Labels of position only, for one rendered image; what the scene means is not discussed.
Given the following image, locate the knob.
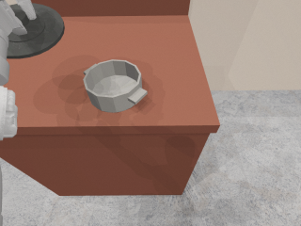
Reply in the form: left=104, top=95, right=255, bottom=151
left=13, top=9, right=29, bottom=26

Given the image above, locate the left robot upper arm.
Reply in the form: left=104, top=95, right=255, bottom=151
left=0, top=86, right=18, bottom=226

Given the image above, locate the lid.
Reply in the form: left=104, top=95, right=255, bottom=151
left=7, top=3, right=65, bottom=59

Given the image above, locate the table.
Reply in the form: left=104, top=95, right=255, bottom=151
left=0, top=0, right=220, bottom=196

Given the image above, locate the robot left forearm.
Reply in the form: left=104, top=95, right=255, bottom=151
left=0, top=0, right=14, bottom=87

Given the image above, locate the left robot hand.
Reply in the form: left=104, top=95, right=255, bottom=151
left=3, top=0, right=37, bottom=36

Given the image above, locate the pot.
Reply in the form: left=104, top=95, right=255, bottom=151
left=83, top=59, right=148, bottom=113

